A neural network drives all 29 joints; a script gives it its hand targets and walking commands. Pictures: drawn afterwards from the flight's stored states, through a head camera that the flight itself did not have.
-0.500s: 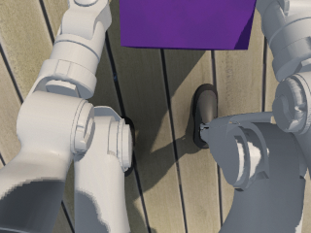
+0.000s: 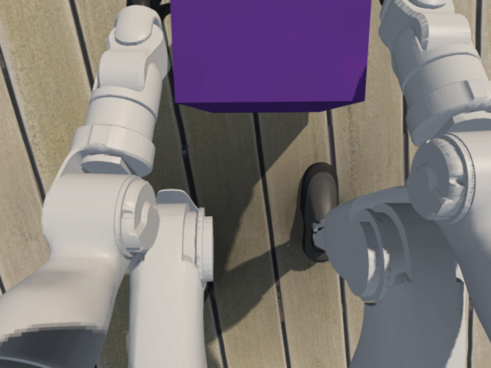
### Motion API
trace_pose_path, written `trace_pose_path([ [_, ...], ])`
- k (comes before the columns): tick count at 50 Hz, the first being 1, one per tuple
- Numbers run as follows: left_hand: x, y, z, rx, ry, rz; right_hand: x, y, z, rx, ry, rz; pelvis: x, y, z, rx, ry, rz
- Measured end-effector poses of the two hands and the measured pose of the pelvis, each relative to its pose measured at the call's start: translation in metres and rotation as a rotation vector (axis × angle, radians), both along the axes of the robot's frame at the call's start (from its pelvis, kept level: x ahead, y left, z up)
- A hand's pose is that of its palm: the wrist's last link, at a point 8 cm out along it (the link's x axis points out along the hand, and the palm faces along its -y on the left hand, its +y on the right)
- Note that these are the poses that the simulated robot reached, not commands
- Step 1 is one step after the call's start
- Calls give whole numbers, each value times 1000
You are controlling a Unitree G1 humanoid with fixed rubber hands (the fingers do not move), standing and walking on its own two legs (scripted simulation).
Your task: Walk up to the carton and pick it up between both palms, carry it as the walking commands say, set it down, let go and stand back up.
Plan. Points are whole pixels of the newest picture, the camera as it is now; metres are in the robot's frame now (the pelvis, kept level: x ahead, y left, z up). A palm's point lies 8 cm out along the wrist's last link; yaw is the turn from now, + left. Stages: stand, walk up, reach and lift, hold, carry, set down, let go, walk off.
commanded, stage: reach and lift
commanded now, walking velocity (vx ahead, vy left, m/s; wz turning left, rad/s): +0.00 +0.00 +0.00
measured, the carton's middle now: (267, 31) +0.52 -0.05 -0.22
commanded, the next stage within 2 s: none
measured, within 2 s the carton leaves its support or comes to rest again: neither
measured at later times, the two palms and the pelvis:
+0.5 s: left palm out of the picture +0.55 +0.07 -0.11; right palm out of the picture +0.54 -0.22 -0.10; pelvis -0.01 +0.00 +0.03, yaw +3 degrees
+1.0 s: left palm out of the picture +0.54 +0.08 -0.06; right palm out of the picture +0.53 -0.21 -0.05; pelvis -0.02 -0.01 +0.05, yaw +3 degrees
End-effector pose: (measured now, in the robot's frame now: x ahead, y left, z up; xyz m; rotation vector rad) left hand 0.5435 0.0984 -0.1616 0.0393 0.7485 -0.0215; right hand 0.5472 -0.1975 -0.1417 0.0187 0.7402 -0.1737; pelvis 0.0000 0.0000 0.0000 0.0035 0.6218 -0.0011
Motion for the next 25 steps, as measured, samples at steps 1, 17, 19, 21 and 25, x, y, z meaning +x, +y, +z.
trace_pose_path([
  [1,0,0,0,0,1,3,1,1,1,-1,0,3,1,1,1,-1,6,2],
  [17,11,-15,28,-33,-67,24,5,-13,30,-18,-86,-23,-7,-2,19,-11,-119,60],
  [19,10,-19,34,-31,-69,25,1,-15,34,-27,-88,-50,-8,-1,20,-6,-128,58],
  [21,7,-23,40,-26,-68,27,-2,-16,38,-37,-89,-83,-10,-1,22,1,-137,52],
  [25,2,-24,49,-23,-74,36,-10,-18,44,-12,-97,-94,-14,-3,26,16,-152,41],
])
